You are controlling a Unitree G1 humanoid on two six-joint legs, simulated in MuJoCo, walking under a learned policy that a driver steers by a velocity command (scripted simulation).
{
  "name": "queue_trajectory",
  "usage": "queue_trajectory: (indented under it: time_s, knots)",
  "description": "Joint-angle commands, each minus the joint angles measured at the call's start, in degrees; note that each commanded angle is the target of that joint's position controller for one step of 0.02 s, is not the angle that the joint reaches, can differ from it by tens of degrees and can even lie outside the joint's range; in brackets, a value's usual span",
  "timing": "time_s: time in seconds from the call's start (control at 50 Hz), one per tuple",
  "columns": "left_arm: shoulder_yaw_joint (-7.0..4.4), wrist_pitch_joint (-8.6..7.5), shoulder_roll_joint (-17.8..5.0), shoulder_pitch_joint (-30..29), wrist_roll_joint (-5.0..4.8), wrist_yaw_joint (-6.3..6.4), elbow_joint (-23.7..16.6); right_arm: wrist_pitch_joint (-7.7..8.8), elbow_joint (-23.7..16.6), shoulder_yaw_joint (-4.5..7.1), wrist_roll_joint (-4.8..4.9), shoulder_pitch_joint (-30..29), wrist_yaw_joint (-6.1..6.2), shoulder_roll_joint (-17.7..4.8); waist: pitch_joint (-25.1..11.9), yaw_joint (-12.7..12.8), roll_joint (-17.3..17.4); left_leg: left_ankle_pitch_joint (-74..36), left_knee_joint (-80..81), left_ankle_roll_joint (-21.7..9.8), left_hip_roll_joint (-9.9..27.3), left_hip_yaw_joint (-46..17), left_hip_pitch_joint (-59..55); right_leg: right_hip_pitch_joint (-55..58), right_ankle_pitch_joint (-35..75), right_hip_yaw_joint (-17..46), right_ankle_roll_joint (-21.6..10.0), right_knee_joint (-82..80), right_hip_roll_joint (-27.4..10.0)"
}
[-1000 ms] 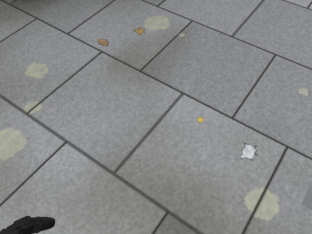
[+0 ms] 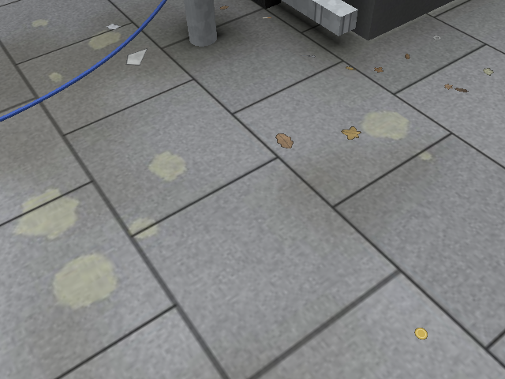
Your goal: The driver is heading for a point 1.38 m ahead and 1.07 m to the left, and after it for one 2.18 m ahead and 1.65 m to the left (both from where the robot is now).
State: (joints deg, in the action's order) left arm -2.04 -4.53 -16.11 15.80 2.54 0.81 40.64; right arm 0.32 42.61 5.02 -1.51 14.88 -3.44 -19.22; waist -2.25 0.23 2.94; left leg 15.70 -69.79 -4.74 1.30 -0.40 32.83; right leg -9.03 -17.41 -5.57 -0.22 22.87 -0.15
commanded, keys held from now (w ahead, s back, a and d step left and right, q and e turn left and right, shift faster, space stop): w+q+shift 1.00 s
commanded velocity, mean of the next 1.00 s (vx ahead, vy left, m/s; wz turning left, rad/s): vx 0.99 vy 0.00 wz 0.98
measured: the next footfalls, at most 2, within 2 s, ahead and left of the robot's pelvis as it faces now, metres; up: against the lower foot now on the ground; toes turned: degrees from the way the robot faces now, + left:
left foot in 0.28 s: +0.39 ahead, +0.11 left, +0.00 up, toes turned +21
right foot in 0.70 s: +0.85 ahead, +0.15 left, +0.00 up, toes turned +43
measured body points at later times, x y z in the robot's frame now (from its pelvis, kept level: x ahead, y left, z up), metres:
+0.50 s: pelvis +0.41 +0.10 -0.01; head +0.44 +0.10 +0.44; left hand +0.47 +0.40 -0.08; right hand +0.55 -0.16 -0.14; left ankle +0.35 +0.09 -0.74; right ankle +0.56 -0.04 -0.66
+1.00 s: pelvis +0.81 +0.30 -0.01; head +0.82 +0.32 +0.44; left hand +0.53 +0.42 -0.13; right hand +1.16 +0.38 -0.05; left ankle +0.81 +0.47 -0.66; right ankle +0.82 +0.12 -0.74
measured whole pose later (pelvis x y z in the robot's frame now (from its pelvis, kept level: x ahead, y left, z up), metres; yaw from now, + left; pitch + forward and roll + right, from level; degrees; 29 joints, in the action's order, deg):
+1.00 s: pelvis +0.81 +0.30 -0.01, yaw +57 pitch +1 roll -3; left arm -3.5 -5.6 -18.8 28.2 1.7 -0.1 50.2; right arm -0.7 33.6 2.1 -1.8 0.2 -5.0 -20.3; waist 1.3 3.9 3.2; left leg 3.7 -61.5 -5.9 3.7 2.3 46.3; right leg 4.9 -20.7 -14.1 1.9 15.5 0.0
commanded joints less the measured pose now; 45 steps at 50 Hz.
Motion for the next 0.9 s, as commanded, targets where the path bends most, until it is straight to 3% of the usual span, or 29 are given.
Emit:
queue_trajectory:
  time_s: [0.02,0.12,0.16,0.2,0.24,0.26,0.28,0.3,0.32,0.34,0.36,0.38,0.42,0.46,0.5,0.56,0.62,0.64,0.66,0.68,0.7,0.72,0.74,0.76,0.78,0.8,0.82,0.86,0.9]
  knots:
    - [-1.13,-1.8,-3.98,5.39,-0.9,-0.52,0.42,-0.48,-6.73,-0.96,-0.39,-7.2,-1.74,-0.1,6.04,1.89,-9.11,-5.4,-4.38,0.65,4.93,-2.78,20.61,10.39,3.82,11.26,-3.73,-14.1,-15.38]
    - [-1.06,-2.89,-4.25,5.96,-0.71,-0.38,4.02,-0.59,-10.79,-2.43,-0.29,-17.46,-2.87,-0.21,11.62,0.56,-6.45,-13.52,9.55,-0.29,4.02,3.78,16.73,6.27,21.6,-4.37,-1.98,-18.31,-12.1]
    - [-1.16,-2.65,-5.32,8.1,-0.75,-0.06,5.7,-0.47,-11.47,-3.38,-0.21,-20.86,-3.28,0.83,12.71,1.13,-4.89,-13.2,18.63,-2.74,1.13,9.9,9.91,6.84,38.15,-9.69,-0.31,-17.44,-10.34]
    - [-1.84,-2.2,-9.06,10.03,-0.76,0.63,6.23,-0.45,-11.11,-3.5,0.17,-19.38,-2.84,0.34,8.64,-0.75,-7.47,-11.49,23.03,-5.23,-3.51,14.07,0.34,10.83,69.67,-11.04,0.34,-10.09,-11.79]
    - [-3.06,-0.34,-13.52,7.82,-0.29,1.5,5.57,-0.29,-7.66,-2.1,0.44,-6.27,-1.63,-3.29,0.49,-8.75,-10.64,-5.54,24.21,-7.55,-6.98,12.73,-13.67,12.83,85.32,-10.08,-0.05,8.0,-14.73]
    - [-3.44,0.51,-14.66,4.94,-0.15,1.45,4.27,-0.03,-4.06,-0.52,0.41,6.12,-0.72,-6.25,-5.18,-14.28,-11.01,-2.86,26.24,-9.45,-8.04,9.8,-27.51,7.93,83.49,-8.46,-1.45,22.85,-15.75]
    - [-3.3,0.86,-13.24,3.8,0.07,0.73,3.69,0.24,-0.33,1.43,0.42,14.64,0.75,-9.17,-8.45,-16.66,-6.29,-2.47,32.4,-11.16,-7.21,4.34,-43.27,-3.76,56.17,-8.25,-1.38,42.82,-11.87]
    - [-1.28,0.25,-4.84,2.71,0.72,-0.47,1.5,-0.54,-0.36,2.91,1.57,9.91,2.07,-13.5,-4.42,-10.11,7.84,-3.15,32.48,-12.72,2.43,-11.64,-49.08,-23.61,-6.85,-6.61,-0.08,65.28,-0.93]
    - [-1.02,-1.19,-6.28,3.74,-1.0,-0.57,-5.75,-1.32,-3.53,3.63,-0.48,7.61,1.93,-18.39,-16.42,-6.76,9.73,4.21,44.71,-23.82,12.06,-40.7,-62.1,-39.91,-9.78,5.39,1.36,76.41,2.28]
    - [-0.89,-2.58,-8.68,-2.05,-0.54,-0.59,-6.42,-1.43,-3.66,3.57,-0.05,9.18,2.51,-15.62,-13.41,-8.8,-1.6,9.18,52.6,-21.44,12.93,-43.94,-57.66,-42.32,-4.1,10.54,0.9,72.16,-1.27]
    - [-0.52,-3.12,-8.31,-2.09,-0.8,-0.6,-6.17,-0.87,-2.28,2.9,0.19,7.55,2.98,-12.73,-3.57,-5.43,-5.44,7.28,55.69,-19.44,12.04,-40.94,-46.77,-41.29,-1.73,10.43,0.8,65.53,-3.47]
    - [-0.18,-2.72,-7.63,-2.73,0.06,-0.42,-5.77,0.11,-1.7,2.27,0.26,5.62,3.25,-10.75,1.09,-2.32,-8.95,2.01,56.23,-17.87,9.47,-36.26,-37.3,-37.43,-2.31,10.39,1.36,60.34,-5.5]
    - [0.18,-0.09,-6.81,0.28,1.93,-0.45,-4.66,1.94,-2.11,0.95,0.62,2.36,3.73,-8.13,4.7,2.42,-9.49,-5.51,56.43,-17.0,4.97,-28.24,-23.62,-30.18,-5.07,10.6,3.27,53.95,-7.51]
    - [0.59,1.61,-5.55,-3.02,2.08,-0.8,-6.38,3.36,-1.91,0.46,1.19,2.41,3.26,-7.29,7.07,2.99,-7.96,-6.21,58.71,-16.48,1.54,-24.04,-14.31,-26.88,-5.38,8.68,4.8,44.47,-8.4]
    - [1.44,1.72,-3.96,-11.61,1.19,-1.48,-10.01,4.05,-1.72,0.67,1.1,2.99,3.06,-7.66,9.8,1.06,-5.73,-8.56,60.82,-14.86,-1.4,-21.61,-8.71,-24.09,4.79,6.55,5.34,33.18,-7.64]
    - [2.12,1.36,-2.94,-16.78,-0.59,-2.05,-11.44,4.41,-0.93,1.33,1.6,5.25,2.49,-8.45,7.52,-2.13,-2.1,-20.43,59.32,-10.83,-3.0,-20.12,-10.9,-16.35,21.16,5.45,3.81,18.45,-4.18]
    - [1.6,0.99,-5.22,-17.26,-0.98,-1.69,-11.64,4.2,-0.16,2.0,1.88,6.97,2.75,-10.07,4.65,-3.22,-0.94,-31.78,54.39,-8.11,-1.02,-22.23,-20.37,-11.05,21.09,6.29,2.09,10.22,-1.35]
    - [0.9,0.89,-6.86,-14.15,-0.96,-1.3,-10.7,4.09,-0.13,2.24,1.73,6.69,3.01,-11.03,2.18,-1.75,-0.79,-39.7,49.45,-6.73,-1.1,-22.68,-23.49,-6.75,17.58,6.49,1.6,8.63,0.44]
    - [-0.34,0.69,-9.64,-7.55,-1.17,-0.61,-8.96,3.99,-0.11,2.54,1.26,6.0,3.0,-12.77,-2.6,1.75,-0.93,-46.4,40.39,-5.3,-1.3,-22.45,-25.39,0.52,11.51,6.48,1.01,9.18,1.95]
    - [-1.56,0.46,-11.78,3.92,-1.34,0.32,-6.45,4.2,-0.63,2.67,0.96,2.65,2.68,-13.83,-7.67,9.12,-1.27,-45.7,26.7,-4.0,-2.9,-21.13,-20.95,13.16,8.21,6.23,0.41,8.79,0.75]
    - [-3.24,0.22,-15.75,16.47,0.01,1.72,-4.23,5.0,-2.03,1.09,0.74,0.78,2.61,-8.08,-14.44,13.95,-5.91,-29.91,7.73,-3.26,-6.0,-17.23,-11.92,26.99,-8.61,15.47,-1.16,8.77,-9.14]
    - [-3.75,0.08,-19.3,14.25,2.53,1.48,-4.39,4.82,-5.09,-1.38,3.12,6.56,2.71,1.12,-19.7,6.75,-23.15,14.64,-8.11,-1.85,-11.76,-11.13,4.82,35.71,-27.57,46.74,-5.31,-3.07,-26.24]
    - [-3.98,0.5,-16.24,6.81,1.43,0.9,-5.25,4.04,-5.26,-1.82,1.98,4.99,3.19,-2.97,-15.27,4.76,-21.18,8.49,-12.08,-2.72,-6.83,-8.34,10.97,28.82,-35.39,56.3,-6.6,-8.99,-25.67]
    - [-2.87,0.78,-10.83,1.59,0.77,0.69,-5.96,3.19,-4.6,-1.19,0.79,1.29,2.91,-5.76,-7.71,4.18,-13.49,2.8,-10.45,-2.5,-3.14,-6.57,11.65,21.01,-31.94,45.61,-6.37,-8.35,-23.12]
    - [-2.22,0.93,-8.01,0.63,0.63,0.36,-4.88,2.51,-4.45,-1.12,0.07,-0.79,2.13,-6.06,-3.11,3.65,-7.23,0.55,-8.3,-2.01,-0.94,-5.4,10.55,14.74,-21.18,36.34,-6.02,-7.77,-20.72]
    - [-1.91,0.82,-7.11,1.76,0.66,0.35,-3.29,1.86,-4.95,-1.16,-0.4,-3.01,1.18,-5.16,-0.36,3.33,-5.74,0.35,-7.06,-1.69,0.6,-5.05,9.8,10.71,-13.05,28.84,-4.94,-8.43,-18.27]
    - [-1.59,0.33,-6.31,3.03,0.39,0.33,-1.44,1.09,-5.85,-1.55,-0.59,-3.01,0.3,-3.56,1.46,2.15,-7.58,0.31,-6.46,-1.18,1.89,-5.0,9.62,7.66,-8.53,23.94,-4.71,-9.25,-17.62]
    - [-1.19,-0.95,-4.48,5.08,-0.88,-0.64,1.55,-0.23,-8.0,-2.5,-0.54,-5.97,-0.63,-0.84,4.22,0.97,-7.91,-1.14,-5.86,-0.89,4.02,-4.44,12.08,5.39,-0.33,16.35,-3.52,-11.38,-16.95]
    - [-1.19,-1.89,-4.5,4.52,-1.29,-1.23,2.59,-0.68,-10.21,-3.01,-0.54,-9.41,-1.12,-0.51,5.57,-0.01,-7.19,-6.05,-3.85,-0.52,4.39,-3.03,13.08,3.32,8.36,8.25,-2.92,-13.53,-15.96]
